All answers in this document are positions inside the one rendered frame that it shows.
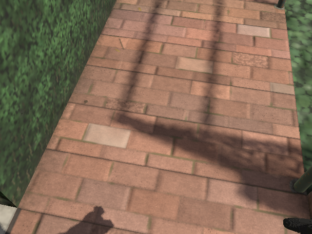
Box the robot right hand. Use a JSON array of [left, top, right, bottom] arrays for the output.
[[283, 217, 312, 234]]

